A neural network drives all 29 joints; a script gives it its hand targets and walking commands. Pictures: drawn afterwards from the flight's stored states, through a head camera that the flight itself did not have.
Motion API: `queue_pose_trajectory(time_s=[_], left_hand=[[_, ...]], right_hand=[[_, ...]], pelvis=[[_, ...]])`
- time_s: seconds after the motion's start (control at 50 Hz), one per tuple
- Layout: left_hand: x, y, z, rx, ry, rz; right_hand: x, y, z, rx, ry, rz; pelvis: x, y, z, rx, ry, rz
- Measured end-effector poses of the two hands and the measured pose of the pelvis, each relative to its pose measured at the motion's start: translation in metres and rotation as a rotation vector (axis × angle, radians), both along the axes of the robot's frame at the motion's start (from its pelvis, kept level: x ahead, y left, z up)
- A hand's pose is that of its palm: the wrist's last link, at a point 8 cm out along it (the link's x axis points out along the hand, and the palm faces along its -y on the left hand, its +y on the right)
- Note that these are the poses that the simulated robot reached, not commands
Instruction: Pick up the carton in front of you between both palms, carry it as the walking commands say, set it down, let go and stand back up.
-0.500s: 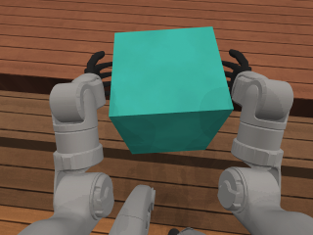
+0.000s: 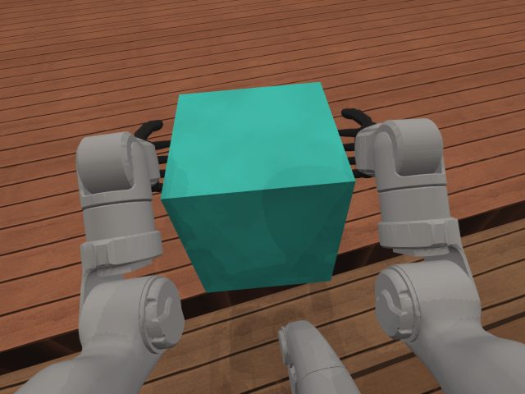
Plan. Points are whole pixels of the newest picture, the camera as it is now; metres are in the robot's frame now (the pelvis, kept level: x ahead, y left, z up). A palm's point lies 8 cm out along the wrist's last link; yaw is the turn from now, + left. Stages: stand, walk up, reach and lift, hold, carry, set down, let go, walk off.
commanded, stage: carry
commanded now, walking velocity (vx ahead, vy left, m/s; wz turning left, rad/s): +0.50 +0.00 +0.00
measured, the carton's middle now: (259, 193) +0.39 -0.05 +0.09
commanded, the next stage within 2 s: none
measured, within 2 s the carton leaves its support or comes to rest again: neither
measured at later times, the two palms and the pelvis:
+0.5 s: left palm out of the picture +0.67 +0.10 +0.30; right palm out of the picture +0.72 -0.19 +0.31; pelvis +0.31 -0.10 +0.15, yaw +3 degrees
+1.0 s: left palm out of the picture +1.02 +0.09 +0.43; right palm out of the picture +0.99 -0.20 +0.44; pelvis +0.62 -0.02 +0.28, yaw +0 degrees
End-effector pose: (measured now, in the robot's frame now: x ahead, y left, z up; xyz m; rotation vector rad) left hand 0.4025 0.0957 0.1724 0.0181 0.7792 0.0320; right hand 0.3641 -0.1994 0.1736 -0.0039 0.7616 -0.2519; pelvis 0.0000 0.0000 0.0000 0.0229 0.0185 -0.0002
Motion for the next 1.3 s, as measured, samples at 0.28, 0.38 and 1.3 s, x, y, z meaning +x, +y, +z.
queue_pose_trajectory(time_s=[0.28, 0.38, 1.3], left_hand=[[0.169, 0.009, 0.053, 0.021, 0.001, 0.166], [0.196, 0.01, 0.065, 0.095, 0.092, 0.237], [0.792, 0.024, 0.356, 0.093, -0.042, 0.158]], right_hand=[[0.234, 0.007, 0.068, 0.004, 0.0, 0.163], [0.294, 0.014, 0.071, 0.076, 0.071, 0.209], [0.831, 0.029, 0.357, -0.044, -0.062, 0.109]], pelvis=[[0.204, -0.082, 0.051, -0.093, 0.047, 0.017], [0.246, -0.094, 0.104, -0.086, 0.02, 0.02], [0.818, -0.043, 0.317, -0.018, 0.058, 0.025]])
